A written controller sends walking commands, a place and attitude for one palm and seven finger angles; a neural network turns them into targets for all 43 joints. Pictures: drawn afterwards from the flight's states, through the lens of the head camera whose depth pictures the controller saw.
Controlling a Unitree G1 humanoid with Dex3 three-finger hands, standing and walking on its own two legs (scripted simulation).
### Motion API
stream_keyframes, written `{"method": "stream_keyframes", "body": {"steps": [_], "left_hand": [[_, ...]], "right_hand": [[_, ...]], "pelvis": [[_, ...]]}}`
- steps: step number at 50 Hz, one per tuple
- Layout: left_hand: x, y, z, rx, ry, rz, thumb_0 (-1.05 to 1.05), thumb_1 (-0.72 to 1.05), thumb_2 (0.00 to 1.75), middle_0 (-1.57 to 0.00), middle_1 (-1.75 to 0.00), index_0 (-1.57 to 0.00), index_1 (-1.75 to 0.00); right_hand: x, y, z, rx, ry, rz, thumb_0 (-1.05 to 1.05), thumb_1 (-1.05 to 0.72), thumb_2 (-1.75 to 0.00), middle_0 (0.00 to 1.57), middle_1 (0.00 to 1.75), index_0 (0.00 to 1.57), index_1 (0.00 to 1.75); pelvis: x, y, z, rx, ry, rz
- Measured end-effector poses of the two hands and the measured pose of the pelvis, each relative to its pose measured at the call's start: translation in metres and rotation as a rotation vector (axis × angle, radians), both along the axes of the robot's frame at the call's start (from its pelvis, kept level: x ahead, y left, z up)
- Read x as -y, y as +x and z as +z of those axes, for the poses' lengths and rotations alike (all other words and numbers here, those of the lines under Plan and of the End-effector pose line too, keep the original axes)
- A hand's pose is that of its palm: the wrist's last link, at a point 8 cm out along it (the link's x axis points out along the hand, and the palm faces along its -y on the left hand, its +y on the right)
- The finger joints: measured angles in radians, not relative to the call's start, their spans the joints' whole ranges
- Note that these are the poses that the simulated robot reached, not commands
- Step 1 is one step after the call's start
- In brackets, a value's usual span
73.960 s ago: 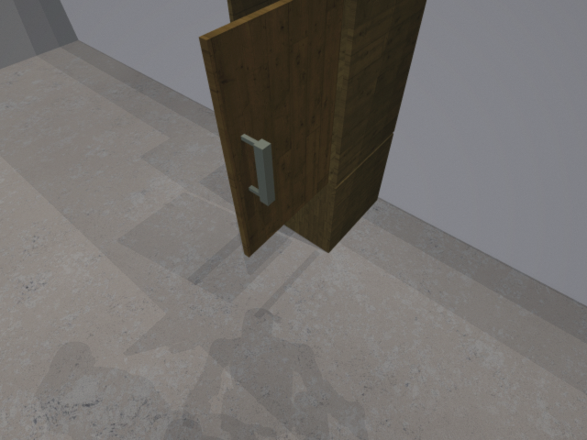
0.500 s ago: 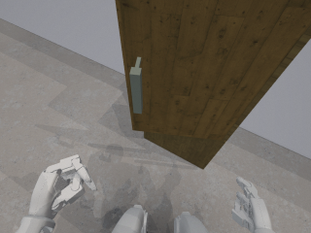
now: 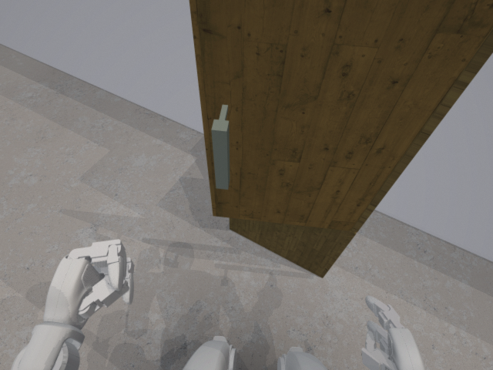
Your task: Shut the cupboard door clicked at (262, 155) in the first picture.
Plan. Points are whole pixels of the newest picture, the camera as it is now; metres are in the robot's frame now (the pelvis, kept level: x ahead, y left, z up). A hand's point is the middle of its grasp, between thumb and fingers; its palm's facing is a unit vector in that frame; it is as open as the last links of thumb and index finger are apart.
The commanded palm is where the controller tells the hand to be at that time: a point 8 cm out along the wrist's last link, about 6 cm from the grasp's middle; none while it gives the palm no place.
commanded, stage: raise the hand and make a fist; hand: left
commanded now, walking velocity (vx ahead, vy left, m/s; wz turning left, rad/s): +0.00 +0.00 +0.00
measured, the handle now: (223, 149) +0.49 +0.08 +0.05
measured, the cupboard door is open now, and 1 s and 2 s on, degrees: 23 23 23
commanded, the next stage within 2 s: bring the fist close to the handle in 0.30 s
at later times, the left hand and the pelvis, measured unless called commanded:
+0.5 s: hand (149, 281) +0.23 +0.16 +0.06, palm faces -0.04 -1.00 -0.03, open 3.1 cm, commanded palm +0.22 +0.20 +0.06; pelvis +0.01 -0.03 +0.00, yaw +0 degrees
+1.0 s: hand (206, 242) +0.30 +0.09 +0.05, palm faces -0.10 -0.99 -0.01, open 3.1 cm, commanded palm +0.29 +0.14 +0.06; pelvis +0.01 -0.03 +0.00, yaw +0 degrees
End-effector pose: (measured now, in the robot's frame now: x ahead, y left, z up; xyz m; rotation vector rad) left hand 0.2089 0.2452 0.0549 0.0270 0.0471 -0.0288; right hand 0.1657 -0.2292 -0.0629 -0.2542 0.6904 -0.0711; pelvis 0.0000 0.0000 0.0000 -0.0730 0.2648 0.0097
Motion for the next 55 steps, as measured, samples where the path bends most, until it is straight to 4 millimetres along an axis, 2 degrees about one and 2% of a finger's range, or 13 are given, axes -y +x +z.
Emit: {"method": "stream_keyframes", "body": {"steps": [4, 12, 19, 24, 28, 34, 37, 44, 47, 51, 55], "left_hand": [[0.010, -0.001, -0.011, -0.062, -0.021, -0.031, 0.01, 0.91, 0.90, -1.30, -1.50, -1.29, -1.50], [0.015, 0.002, 0.008, 0.065, 0.003, 0.010, 0.01, 0.90, 0.90, -1.30, -1.50, -1.30, -1.50], [0.029, 0.001, -0.010, -0.044, -0.015, -0.027, 0.01, 0.91, 0.90, -1.30, -1.50, -1.30, -1.50], [0.034, 0.003, 0.003, 0.017, -0.004, -0.014, 0.02, 0.90, 0.90, -1.30, -1.50, -1.30, -1.50], [0.041, 0.013, 0.010, 0.088, -0.006, -0.003, 0.01, 0.90, 0.90, -1.30, -1.50, -1.30, -1.50], [0.071, 0.035, -0.007, 0.010, -0.030, -0.082, 0.01, 0.91, 0.90, -1.30, -1.50, -1.30, -1.50], [0.082, 0.045, -0.005, 0.007, -0.025, -0.094, 0.01, 0.90, 0.90, -1.30, -1.50, -1.30, -1.50], [0.080, 0.065, 0.012, 0.089, -0.010, -0.009, 0.01, 0.90, 0.90, -1.30, -1.50, -1.30, -1.50], [0.087, 0.069, 0.007, 0.059, -0.013, -0.026, 0.01, 0.90, 0.90, -1.30, -1.50, -1.30, -1.50], [0.106, 0.075, -0.004, 0.014, -0.022, -0.086, 0.01, 0.91, 0.90, -1.30, -1.50, -1.30, -1.50], [0.118, 0.093, -0.004, 0.048, -0.027, -0.090, 0.01, 0.90, 0.90, -1.30, -1.50, -1.30, -1.50]], "right_hand": [[0.007, -0.004, 0.001, -0.005, -0.008, -0.019, 0.01, -0.90, -0.90, 0.20, 0.30, 0.20, 0.30], [0.018, 0.002, -0.001, 0.004, -0.014, -0.009, 0.01, -0.90, -0.90, 0.20, 0.30, 0.20, 0.30], [0.021, 0.011, -0.003, 0.015, 0.008, -0.009, 0.01, -0.90, -0.90, 0.20, 0.30, 0.20, 0.30], [0.023, 0.015, -0.002, 0.028, 0.008, -0.002, 0.01, -0.90, -0.90, 0.20, 0.30, 0.20, 0.30], [0.025, 0.017, -0.007, 0.029, 0.013, 0.012, 0.01, -0.90, -0.90, 0.20, 0.30, 0.20, 0.30], [0.029, 0.011, -0.014, 0.003, 0.024, -0.005, 0.01, -0.90, -0.90, 0.20, 0.30, 0.20, 0.30], [0.032, 0.006, -0.014, -0.013, 0.029, -0.025, 0.01, -0.90, -0.90, 0.20, 0.30, 0.20, 0.30], [0.037, -0.005, -0.017, -0.064, 0.043, -0.041, 0.01, -0.90, -0.90, 0.20, 0.29, 0.20, 0.30], [0.039, -0.008, -0.018, -0.085, 0.047, -0.044, 0.01, -0.90, -0.90, 0.20, 0.29, 0.20, 0.30], [0.042, -0.010, -0.020, -0.101, 0.040, -0.052, 0.01, -0.90, -0.90, 0.20, 0.29, 0.20, 0.30], [0.044, -0.012, -0.023, -0.115, 0.028, -0.058, 0.01, -0.90, -0.90, 0.20, 0.29, 0.20, 0.30]], "pelvis": [[0.003, 0.001, 0.001, -0.002, 0.006, -0.006], [0.013, 0.004, -0.001, -0.004, 0.012, -0.005], [0.019, 0.005, -0.003, -0.007, 0.018, -0.008], [0.025, 0.007, -0.002, -0.004, 0.022, -0.007], [0.027, 0.006, -0.006, -0.009, 0.021, -0.001], [0.029, 0.005, -0.007, -0.015, 0.028, -0.005], [0.031, 0.006, -0.005, -0.013, 0.036, -0.014], [0.034, 0.010, -0.001, -0.011, 0.046, -0.019], [0.034, 0.011, 0.000, -0.011, 0.048, -0.017], [0.034, 0.010, 0.002, -0.009, 0.048, -0.015], [0.035, 0.007, 0.000, -0.014, 0.052, -0.019]]}}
